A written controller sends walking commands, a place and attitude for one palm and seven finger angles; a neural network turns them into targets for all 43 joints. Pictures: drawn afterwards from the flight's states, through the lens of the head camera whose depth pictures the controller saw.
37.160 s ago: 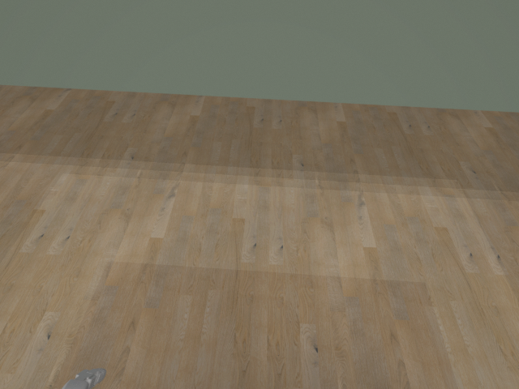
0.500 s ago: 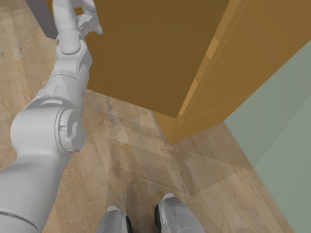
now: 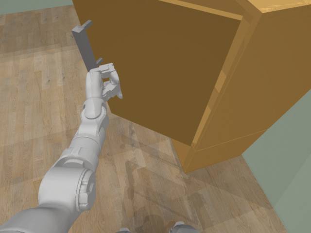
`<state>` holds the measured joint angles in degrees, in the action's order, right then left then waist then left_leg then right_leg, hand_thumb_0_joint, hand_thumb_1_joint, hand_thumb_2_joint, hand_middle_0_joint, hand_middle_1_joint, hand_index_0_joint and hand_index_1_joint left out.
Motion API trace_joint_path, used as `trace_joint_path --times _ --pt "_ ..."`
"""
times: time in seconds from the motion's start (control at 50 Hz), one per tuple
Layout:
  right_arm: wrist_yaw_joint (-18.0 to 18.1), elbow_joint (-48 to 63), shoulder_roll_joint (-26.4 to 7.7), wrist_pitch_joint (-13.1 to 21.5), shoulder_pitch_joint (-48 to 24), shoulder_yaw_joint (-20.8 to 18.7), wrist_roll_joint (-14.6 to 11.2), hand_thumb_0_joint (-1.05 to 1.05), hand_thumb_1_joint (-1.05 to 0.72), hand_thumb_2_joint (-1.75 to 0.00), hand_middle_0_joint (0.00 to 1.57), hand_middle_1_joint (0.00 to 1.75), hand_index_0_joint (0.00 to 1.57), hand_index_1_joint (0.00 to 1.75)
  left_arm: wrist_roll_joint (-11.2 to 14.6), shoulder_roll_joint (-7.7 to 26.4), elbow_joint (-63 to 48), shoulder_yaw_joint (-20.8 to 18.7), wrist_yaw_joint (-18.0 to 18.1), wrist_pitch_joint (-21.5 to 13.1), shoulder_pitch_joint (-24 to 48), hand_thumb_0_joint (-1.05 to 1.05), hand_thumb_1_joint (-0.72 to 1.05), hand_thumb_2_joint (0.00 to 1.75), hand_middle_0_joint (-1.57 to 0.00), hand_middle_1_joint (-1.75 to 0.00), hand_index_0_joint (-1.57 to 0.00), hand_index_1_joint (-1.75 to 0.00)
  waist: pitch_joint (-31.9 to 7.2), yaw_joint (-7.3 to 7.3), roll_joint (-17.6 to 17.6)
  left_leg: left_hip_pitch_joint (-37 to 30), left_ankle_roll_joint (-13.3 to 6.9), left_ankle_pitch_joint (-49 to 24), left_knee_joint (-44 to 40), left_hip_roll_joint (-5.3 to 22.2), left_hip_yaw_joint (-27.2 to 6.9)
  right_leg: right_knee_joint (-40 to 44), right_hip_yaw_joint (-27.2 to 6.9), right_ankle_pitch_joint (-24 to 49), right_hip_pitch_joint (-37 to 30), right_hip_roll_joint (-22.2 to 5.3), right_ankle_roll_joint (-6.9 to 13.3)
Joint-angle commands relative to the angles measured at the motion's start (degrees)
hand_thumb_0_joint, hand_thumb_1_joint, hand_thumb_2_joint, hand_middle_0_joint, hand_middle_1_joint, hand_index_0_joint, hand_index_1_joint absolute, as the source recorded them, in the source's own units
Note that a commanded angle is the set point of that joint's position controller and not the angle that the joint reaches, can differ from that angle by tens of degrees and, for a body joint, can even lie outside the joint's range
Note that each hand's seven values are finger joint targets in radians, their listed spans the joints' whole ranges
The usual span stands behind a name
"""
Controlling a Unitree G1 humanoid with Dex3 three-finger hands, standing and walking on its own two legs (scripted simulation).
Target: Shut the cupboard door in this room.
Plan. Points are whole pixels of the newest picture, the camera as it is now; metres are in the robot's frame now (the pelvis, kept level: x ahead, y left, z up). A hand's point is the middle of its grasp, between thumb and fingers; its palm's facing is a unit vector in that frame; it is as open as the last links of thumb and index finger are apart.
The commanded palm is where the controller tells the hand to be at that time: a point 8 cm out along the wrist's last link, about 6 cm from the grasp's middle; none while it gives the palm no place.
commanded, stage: pull the fist back off the door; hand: left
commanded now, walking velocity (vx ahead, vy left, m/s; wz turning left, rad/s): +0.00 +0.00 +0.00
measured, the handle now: (90, 47) +0.63 +0.16 +0.09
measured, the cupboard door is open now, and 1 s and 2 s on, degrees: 47 47 47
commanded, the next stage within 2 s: draw the hand back to the body in 0.16 s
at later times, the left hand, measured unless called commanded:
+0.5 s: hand (104, 88) +0.44 +0.10 +0.12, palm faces +0.08 -1.00 -0.05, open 3.1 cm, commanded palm +0.39 +0.14 +0.12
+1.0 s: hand (39, 148) +0.28 +0.20 +0.15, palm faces +0.15 -0.97 -0.21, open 3.2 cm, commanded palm +0.25 +0.24 +0.17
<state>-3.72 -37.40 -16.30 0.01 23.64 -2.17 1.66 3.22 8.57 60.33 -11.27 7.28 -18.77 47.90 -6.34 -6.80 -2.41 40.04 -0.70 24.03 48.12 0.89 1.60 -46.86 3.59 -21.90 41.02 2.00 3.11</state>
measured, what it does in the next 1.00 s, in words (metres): stands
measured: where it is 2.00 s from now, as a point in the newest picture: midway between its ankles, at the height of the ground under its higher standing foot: outside the picture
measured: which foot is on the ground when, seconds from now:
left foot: down 0.00-1.00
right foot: down 0.00-1.00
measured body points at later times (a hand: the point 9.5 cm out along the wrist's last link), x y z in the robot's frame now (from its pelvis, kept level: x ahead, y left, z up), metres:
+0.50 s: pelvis -0.01 +0.01 +0.00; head +0.04 -0.02 +0.45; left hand +0.43 +0.15 +0.12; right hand +0.02 -0.24 -0.13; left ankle -0.01 +0.11 -0.70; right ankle +0.00 -0.08 -0.70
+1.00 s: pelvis -0.01 +0.02 +0.04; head -0.02 +0.01 +0.49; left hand +0.27 +0.25 +0.16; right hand +0.20 -0.19 -0.03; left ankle -0.01 +0.11 -0.70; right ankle +0.00 -0.08 -0.70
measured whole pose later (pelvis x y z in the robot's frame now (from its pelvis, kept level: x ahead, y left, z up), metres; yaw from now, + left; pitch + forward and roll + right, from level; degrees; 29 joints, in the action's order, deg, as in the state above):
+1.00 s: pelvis -0.01 +0.02 +0.04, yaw +1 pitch -2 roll +0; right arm 4.0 -31.5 -13.1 0.2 7.9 2.7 -2.8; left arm 4.5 14.5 2.3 -3.0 2.6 -2.7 -0.9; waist -0.4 1.2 -2.7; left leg 11.5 -2.4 16.5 29.9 -1.4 1.7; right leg -29.0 2.9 -14.8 12.3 0.4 1.1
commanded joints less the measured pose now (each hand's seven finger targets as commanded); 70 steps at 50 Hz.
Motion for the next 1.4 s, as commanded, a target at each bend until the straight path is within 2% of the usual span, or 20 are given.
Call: trace_joint_path --times 0.0,0.08,0.14,0.18,0.24,0.26,0.32,0.38,0.44,0.5,0.56,0.64,0.7,0.76,0.78,0.82,0.98,1.08,1.18,1.38 --pt "1.40 3.58 -5.29 2.83 3.72 -2.50 -0.59 0.00 -0.90 -0.90 0.20 0.30 0.20 0.30 1.04 3.49 -24.22 3.75 0.94 -8.49 31.27 0.00 0.90 0.90 -1.30 -1.50 -1.30 -1.50 -25.77 -1.69 1.05 -14.03 -1.31 -19.03 -1.71 -2.53 -0.55 4.76 -4.16 28.09 -15.79 -0.58 -2.76" --pt "1.86 1.37 -5.16 4.10 1.83 -2.38 -0.45 0.00 -0.90 -0.90 0.20 0.30 0.20 0.30 -1.54 2.90 -23.64 6.25 2.99 -11.29 30.47 0.00 0.90 0.90 -1.30 -1.50 -1.30 -1.50 -25.23 -2.26 0.40 -15.87 -0.89 -18.28 -0.86 -1.78 -1.93 3.02 -3.35 24.34 -10.91 -0.81 -2.70" --pt "2.39 0.27 -5.46 3.57 1.25 -1.84 -0.76 0.00 -0.90 -0.90 0.20 0.30 0.20 0.30 -3.24 4.30 -13.71 6.03 3.90 -7.96 31.27 0.00 0.90 0.90 -1.30 -1.50 -1.30 -1.50 -19.16 -3.70 3.74 -10.67 -0.97 -11.80 -2.31 -2.10 -1.79 4.51 -3.56 18.86 -9.23 -1.27 -3.28" --pt "2.66 0.65 -5.76 3.10 0.52 -1.26 -1.10 0.00 -0.90 -0.90 0.20 0.30 0.20 0.30 -2.59 4.70 -7.27 4.70 4.32 -4.38 29.65 0.00 0.90 0.90 -1.30 -1.50 -1.30 -1.50 -16.56 -3.15 5.25 -7.89 -0.96 -8.61 -3.42 -2.48 -1.82 5.86 -3.70 15.48 -9.40 -1.25 -3.14" --pt "3.24 1.75 -6.29 2.57 0.00 -0.46 -1.00 0.00 -0.90 -0.90 0.20 0.30 0.20 0.30 -0.15 6.76 -5.13 1.65 4.29 -1.66 32.04 0.00 0.90 0.90 -1.30 -1.50 -1.30 -1.50 -18.19 -3.04 6.63 -6.55 -1.05 -8.44 -4.29 -2.85 -1.92 6.35 -4.11 15.27 -12.17 -1.39 -3.17" --pt "3.20 2.05 -6.01 2.85 -0.20 -0.40 -0.86 0.00 -0.90 -0.90 0.20 0.30 0.20 0.30 0.83 6.14 -4.73 0.79 4.16 -1.77 31.99 0.00 0.90 0.90 -1.30 -1.50 -1.30 -1.50 -19.48 -2.34 6.77 -6.63 -0.99 -9.43 -3.92 -2.98 -1.78 6.06 -4.07 16.42 -13.14 -1.32 -3.02" --pt "3.25 4.46 -6.18 3.22 -0.70 -0.48 -0.43 0.00 -0.90 -0.90 0.20 0.30 0.20 0.30 1.66 13.44 -12.14 -6.45 2.98 -5.83 24.73 0.00 0.90 0.90 -1.30 -1.50 -1.30 -1.50 -27.91 2.34 5.19 -8.89 -0.77 -15.71 -3.93 -2.88 -1.19 3.98 -4.40 23.63 -20.62 -1.33 -2.44" --pt "2.42 6.25 -5.32 3.91 -0.94 -0.86 -0.45 0.00 -0.90 -0.90 0.20 0.30 0.20 0.30 -0.38 11.48 -21.57 -3.29 0.91 -9.36 15.89 0.00 0.90 0.90 -1.30 -1.50 -1.30 -1.50 -30.24 4.07 3.90 -11.16 -0.85 -20.10 -4.02 -2.42 -0.20 3.04 -4.15 28.60 -22.90 -1.12 -2.26" --pt "2.08 7.65 -5.49 3.45 -1.35 -1.33 -1.55 0.00 -0.90 -0.90 0.20 0.30 0.20 0.30 -0.69 8.34 -26.92 0.88 -1.55 -6.65 5.68 0.00 0.90 0.90 -1.30 -1.50 -1.30 -1.50 -25.41 4.02 6.23 -12.71 -1.13 -20.61 -6.24 -1.82 0.36 5.38 -3.47 29.01 -23.46 -0.74 -2.48" --pt "3.09 8.74 -5.68 3.13 -3.52 -1.54 -3.31 0.00 -0.90 -0.90 0.20 0.30 0.20 0.30 3.77 5.71 -33.87 3.04 -4.17 -0.01 2.25 0.00 0.90 0.90 -1.30 -1.50 -1.30 -1.50 -19.34 3.37 9.59 -14.35 -1.38 -15.74 -9.38 -1.73 0.77 10.63 -3.55 22.91 -24.24 -0.67 -3.15" --pt "5.02 9.26 -5.28 3.61 -7.05 -0.90 -4.39 0.00 -0.90 -0.90 0.20 0.30 0.20 0.30 6.80 6.17 -42.15 3.48 -5.62 4.43 2.85 0.00 0.90 0.90 -1.30 -1.50 -1.30 -1.50 -14.36 3.67 7.71 -17.06 -1.72 -12.05 -11.92 -1.77 0.64 14.69 -4.01 15.88 -23.83 -0.94 -3.24" --pt "6.32 9.39 -4.12 5.48 -10.23 0.12 -4.34 0.00 -0.90 -0.90 0.20 0.30 0.20 0.30 5.25 9.01 -54.71 3.37 -5.04 3.53 -0.01 0.00 0.90 0.90 -1.30 -1.50 -1.30 -1.50 -15.57 5.40 -1.06 -23.37 -1.61 -14.06 -13.72 -1.61 -0.36 13.96 -3.14 15.95 -24.55 -0.99 -2.18" --pt "6.10 9.79 -3.83 6.58 -12.32 0.74 -4.39 0.00 -0.90 -0.90 0.20 0.30 0.20 0.30 5.27 8.92 -56.16 3.19 -6.06 4.32 -11.90 0.00 0.90 0.90 -1.24 -1.44 -1.24 -1.44 -13.42 7.24 -0.81 -24.17 -1.11 -16.35 -15.01 -1.37 -0.77 13.51 -2.29 17.97 -25.81 -0.98 -1.69" --pt "6.01 11.07 -3.96 5.98 -14.96 1.25 -5.35 0.00 -0.90 -0.90 0.20 0.30 0.20 0.30 6.65 8.11 -55.69 3.47 -8.46 9.69 -20.78 0.00 0.90 0.90 -1.16 -1.35 -1.16 -1.35 -8.04 7.84 1.78 -22.53 -1.05 -13.77 -16.72 -1.63 -0.64 15.45 -2.24 16.08 -26.69 -1.38 -2.03" --pt "6.70 11.53 -2.65 4.62 -15.47 1.26 -4.84 0.00 -0.90 -0.90 0.20 0.30 0.20 0.30 2.58 10.88 -61.36 7.00 -6.43 8.77 -22.42 0.00 0.90 0.90 -1.13 -1.32 -1.13 -1.32 -5.16 6.28 5.94 -23.49 -1.13 -13.42 -19.36 -1.45 -0.78 19.12 -4.54 14.60 -28.26 -2.73 -3.04" --pt "7.48 12.02 -3.03 3.17 -16.84 1.42 -4.82 0.00 -0.90 -0.90 0.20 0.30 0.20 0.30 2.50 11.86 -60.07 4.46 -5.19 10.19 -29.77 0.00 0.90 0.90 -1.08 -1.26 -1.08 -1.26 -1.00 6.98 8.79 -22.85 -1.38 -11.62 -20.54 -1.40 -0.85 21.61 -4.90 11.32 -28.83 -2.94 -3.36" --pt "8.25 13.08 -2.10 2.60 -19.72 3.24 -3.93 0.00 -0.90 -0.90 0.20 0.30 0.20 0.30 0.79 14.29 -80.07 4.07 -2.73 12.69 -32.21 0.00 0.90 0.90 -0.86 -1.02 -0.86 -1.02 -3.06 6.88 -4.37 -33.96 -0.74 -17.94 -25.55 -0.55 -2.58 24.14 -2.62 16.30 -33.52 -2.18 -1.89" --pt "8.29 12.91 -2.01 3.76 -20.28 3.63 -3.07 0.00 -0.90 -0.90 0.20 0.30 0.20 0.30 0.47 15.66 -86.34 1.60 -1.29 13.61 -41.93 0.00 0.90 0.90 -0.72 -0.87 -0.72 -0.87 -3.24 7.79 -1.23 -35.95 -0.46 -22.89 -27.31 -0.22 -3.40 24.99 -1.57 19.12 -36.60 -1.88 -1.81" --pt "7.93 12.51 -1.96 2.80 -21.03 3.36 -2.96 0.00 -0.90 -0.90 0.20 0.30 0.20 0.30 0.85 16.28 -85.45 -2.69 -1.62 14.72 -54.42 0.00 0.90 0.90 -0.58 -0.72 -0.58 -0.72 1.50 8.81 2.75 -33.70 -0.15 -23.19 -28.51 -0.03 -2.96 26.18 -1.22 19.05 -37.27 -2.00 -2.11" --pt "7.56 12.36 -1.81 4.77 -20.82 2.15 -2.85 0.00 -0.90 -0.90 0.20 0.30 0.20 0.30 0.97 23.09 -96.04 -13.91 -0.46 13.00 -67.58 0.00 0.90 0.90 -0.31 -0.42 -0.31 -0.42 -0.95 10.32 -2.24 -33.67 0.56 -29.35 -27.25 0.28 -2.98 25.56 -1.08 21.66 -39.65 -2.29 -2.27"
